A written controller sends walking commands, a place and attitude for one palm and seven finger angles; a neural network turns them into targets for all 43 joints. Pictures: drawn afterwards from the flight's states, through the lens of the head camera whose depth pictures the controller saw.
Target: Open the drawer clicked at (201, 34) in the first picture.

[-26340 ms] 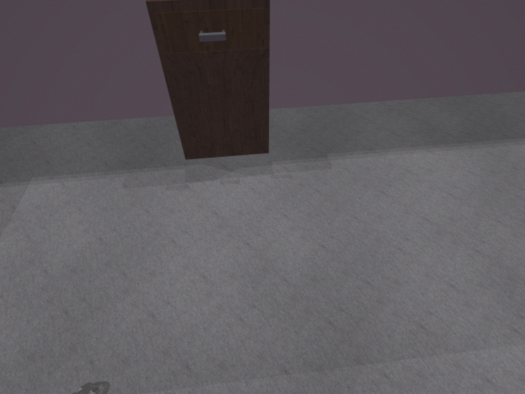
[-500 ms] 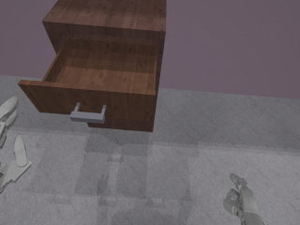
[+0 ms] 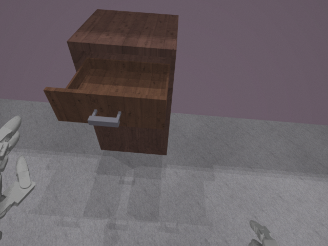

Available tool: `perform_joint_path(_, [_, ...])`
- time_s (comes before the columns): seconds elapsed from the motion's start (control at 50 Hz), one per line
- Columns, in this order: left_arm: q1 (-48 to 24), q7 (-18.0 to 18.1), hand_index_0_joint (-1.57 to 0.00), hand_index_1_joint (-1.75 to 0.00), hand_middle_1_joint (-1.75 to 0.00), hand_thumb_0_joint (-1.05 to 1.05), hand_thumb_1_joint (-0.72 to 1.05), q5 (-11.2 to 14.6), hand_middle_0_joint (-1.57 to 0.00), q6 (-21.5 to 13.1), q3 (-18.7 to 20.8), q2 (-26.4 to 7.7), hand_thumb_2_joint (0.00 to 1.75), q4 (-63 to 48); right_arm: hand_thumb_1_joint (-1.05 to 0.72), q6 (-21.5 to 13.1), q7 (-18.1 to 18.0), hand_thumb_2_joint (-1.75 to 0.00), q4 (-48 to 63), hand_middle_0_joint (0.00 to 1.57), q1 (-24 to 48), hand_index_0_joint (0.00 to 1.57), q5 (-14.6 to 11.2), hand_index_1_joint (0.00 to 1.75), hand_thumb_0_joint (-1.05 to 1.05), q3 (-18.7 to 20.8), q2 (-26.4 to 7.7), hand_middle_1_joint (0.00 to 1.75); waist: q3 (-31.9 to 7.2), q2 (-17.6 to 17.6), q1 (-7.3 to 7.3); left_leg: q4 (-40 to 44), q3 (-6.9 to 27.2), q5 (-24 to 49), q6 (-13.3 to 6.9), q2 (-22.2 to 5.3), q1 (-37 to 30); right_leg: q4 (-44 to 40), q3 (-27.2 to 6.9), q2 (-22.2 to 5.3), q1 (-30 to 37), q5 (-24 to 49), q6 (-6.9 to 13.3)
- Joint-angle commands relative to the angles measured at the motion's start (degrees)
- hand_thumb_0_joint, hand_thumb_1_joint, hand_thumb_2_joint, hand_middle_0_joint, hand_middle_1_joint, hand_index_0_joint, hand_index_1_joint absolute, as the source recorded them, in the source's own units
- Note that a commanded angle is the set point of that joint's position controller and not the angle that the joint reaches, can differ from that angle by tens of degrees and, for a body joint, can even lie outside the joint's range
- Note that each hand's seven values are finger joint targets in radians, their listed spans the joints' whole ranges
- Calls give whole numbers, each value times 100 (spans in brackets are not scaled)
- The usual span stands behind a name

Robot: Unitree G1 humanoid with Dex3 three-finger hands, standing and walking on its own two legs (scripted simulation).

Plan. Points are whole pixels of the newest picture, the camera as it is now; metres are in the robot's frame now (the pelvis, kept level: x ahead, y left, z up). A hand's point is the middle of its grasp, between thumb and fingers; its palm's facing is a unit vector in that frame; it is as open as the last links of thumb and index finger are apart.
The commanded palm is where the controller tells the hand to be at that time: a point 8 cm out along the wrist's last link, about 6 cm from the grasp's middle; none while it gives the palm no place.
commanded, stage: stop stepping back and stand still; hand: left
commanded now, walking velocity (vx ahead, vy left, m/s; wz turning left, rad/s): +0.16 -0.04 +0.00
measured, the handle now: (105, 117) +0.57 +0.23 -0.06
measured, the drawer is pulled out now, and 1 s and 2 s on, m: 0.30 0.30 0.30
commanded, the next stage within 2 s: let the arm hang, fingers relaxed in 0.18 s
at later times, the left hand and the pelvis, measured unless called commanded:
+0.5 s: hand out of the picture +0.11 +0.19 -0.13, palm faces +0.08 -0.96 -0.26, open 7.4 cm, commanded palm none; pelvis +0.00 -0.01 -0.01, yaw +3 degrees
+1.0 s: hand out of the picture -0.04 +0.19 -0.16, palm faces +0.08 -0.98 -0.21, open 7.4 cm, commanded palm none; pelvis -0.01 +0.01 +0.01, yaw +2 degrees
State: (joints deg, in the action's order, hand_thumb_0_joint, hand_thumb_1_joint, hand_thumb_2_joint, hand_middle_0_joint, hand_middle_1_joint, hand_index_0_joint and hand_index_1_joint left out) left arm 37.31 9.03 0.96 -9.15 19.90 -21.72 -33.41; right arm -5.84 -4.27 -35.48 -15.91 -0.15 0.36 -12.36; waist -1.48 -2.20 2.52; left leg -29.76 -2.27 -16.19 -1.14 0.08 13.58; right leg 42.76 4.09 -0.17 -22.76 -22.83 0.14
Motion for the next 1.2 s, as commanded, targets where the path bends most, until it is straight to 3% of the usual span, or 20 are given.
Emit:
perform_joint_path(0.0, [-47,126,-20,-30,-30,0,90,40,-20,-467,681,-823,90,-1111,-90,-429,42,-90,858,20,853,20,-43,30,0,151,-665,30,372,1034,-197,1066,1047,-508,-630,-1170,1096,-1010,54,-32,1037,51,-38])
perform_joint_path(0.04, [-190,63,-20,-30,-30,0,90,24,-20,-524,687,-859,90,-857,-90,-359,26,-90,837,20,879,20,-54,30,0,212,-719,30,365,238,-140,104,596,-473,-335,-605,1334,-2174,-661,-339,1506,611,166])
perform_joint_path(0.08, [-439,50,-20,-30,-30,0,90,87,-20,-612,840,-1000,90,-827,-90,-316,57,-90,835,20,725,20,-82,30,0,278,-646,30,-57,-714,-68,-1221,91,-1073,-78,24,1358,-3045,-2532,-1552,1201,-1006,723])
perform_joint_path(0.1, [-246,51,-20,-30,-30,0,90,101,-20,-586,695,-826,90,-733,-90,-236,71,-90,815,20,678,20,-103,30,0,362,-657,30,23,-843,-134,-1995,145,-974,-55,21,1371,-3374,-2958,-1802,1008,-1323,861])
perform_joint_path(0.16, [-242,51,-20,-30,-30,0,90,101,-20,-626,684,-851,90,-952,-90,-139,99,-90,865,20,817,20,-52,30,0,225,-538,30,-75,-488,-76,-1435,304,-722,-39,-217,1155,-2837,-1958,-1679,1101,533,983])
perform_joint_path(0.2, [-121,106,-20,-30,-30,0,90,79,-20,-612,686,-852,90,-1054,-90,-134,52,-90,880,20,863,20,-28,30,0,127,-455,30,-129,-468,-86,-209,-5,-206,-84,-130,312,-2682,-1320,-1333,813,492,724])
perform_joint_path(0.24, [-101,159,-20,-30,-30,0,90,83,-20,-611,663,-895,90,-1319,-90,-197,-22,-90,912,20,902,20,-17,30,0,143,-550,30,-14,248,-121,854,216,152,-145,-327,-350,-2295,-956,-903,573,293,386])
perform_joint_path(0.26, [-869,-664,-20,-30,-30,0,90,-510,-20,413,-1502,440,90,3649,-90,-342,612,-90,-637,20,388,20,132,30,0,423,-1154,30,342,1005,220,34,1332,1542,-347,-950,-45,-520,-268,-662,-671,1131,149])
perform_joint_path(0.28, [-730,-761,-20,-30,-30,0,90,-342,-20,858,-1374,630,90,3719,-90,36,554,-90,-395,20,83,20,131,30,0,350,-902,30,20,1084,53,440,1652,1742,-712,-1397,280,-4,-263,-268,-294,229,1])
perform_joint_path(0.32, [-1355,-807,-20,-30,-30,0,90,-317,-20,958,-1440,600,90,4052,-90,179,462,-90,-239,20,246,20,218,30,0,230,-798,30,-172,616,-9,706,2096,1583,-927,-1446,671,627,-414,-25,-182,-727,3])
perform_joint_path(0.36, [-1584,-817,-20,-30,-30,0,90,-292,-20,911,-1520,580,90,4771,-90,234,377,-90,-247,20,360,20,270,30,0,165,-772,30,-433,-240,-247,133,1649,3668,-861,-1275,111,-153,-487,-82,301,125,15])
perform_joint_path(0.38, [-1481,-808,-20,-30,-30,0,90,-290,-20,912,-1504,461,90,5272,-90,272,348,-90,-318,20,508,20,208,30,0,152,-793,30,-564,-319,-397,-163,1156,3601,-590,-926,234,-843,-630,-181,1057,1507,26])
perform_joint_path(0.4, [-1473,-794,-20,-30,-30,0,90,-300,-20,910,-1482,211,90,5770,-90,317,335,-90,-419,20,539,20,130,30,0,156,-677,30,-464,-549,-409,-418,639,2348,-216,-383,497,-1316,-1178,-546,1488,2961,157])
perform_joint_path(0.42, [-1663,-814,-20,-30,-30,0,90,-278,-20,910,-1524,1,90,6200,-90,397,347,-90,-545,20,442,20,65,30,0,152,-574,30,-160,-420,-267,-418,402,663,-5,-63,374,-1867,-1653,-1030,1053,2789,414])
perform_joint_path(0.44, [-1984,-808,-20,-30,-30,0,90,-248,-20,908,-1560,-56,90,6585,-90,510,335,-90,-676,20,387,20,100,30,0,173,-481,30,101,-675,-179,-455,302,247,59,60,215,-2096,-1809,-1039,739,2621,563])
perform_joint_path(0.5, [-2304,-799,-20,-30,-30,0,90,-189,-20,882,-1673,32,90,7537,-90,616,332,-90,-1221,20,179,20,92,30,0,127,-346,30,400,-118,-75,-64,367,416,53,-84,-211,-2389,-1640,-792,461,1687,546])
perform_joint_path(0.58, [-2014,-770,-20,-30,-30,0,90,-162,-20,893,-1665,402,90,8364,-90,546,257,-90,-1688,20,66,20,116,30,0,91,-255,30,137,1068,-233,680,707,756,-96,-463,-199,-2257,-1164,-311,1095,1330,343])
perform_joint_path(0.64, [-1890,-772,-20,-30,-30,0,90,-157,-20,883,-1725,469,90,8799,-90,541,213,-90,-1908,20,-36,20,84,30,0,126,-243,30,78,350,-270,784,685,764,-114,-513,-303,-2372,-1060,-328,1251,1446,342])
perform_joint_path(0.96, [-1665,-708,-20,-30,-30,0,90,-148,-20,937,-1873,683,90,9705,-90,585,192,-90,-2743,20,-587,20,81,30,0,63,-79,30,823,206,-247,1279,759,-25,-142,-527,-111,-2517,-963,-317,891,650,298])
perform_joint_path(1.18, [-1654,-683,-20,-30,-30,0,90,-157,-20,896,-1834,820,90,9632,-90,550,189,-90,-2783,20,-660,20,78,30,0,106,157,30,804,259,-232,1185,707,165,-129,-478,-102,-2428,-986,-321,847,877,301])
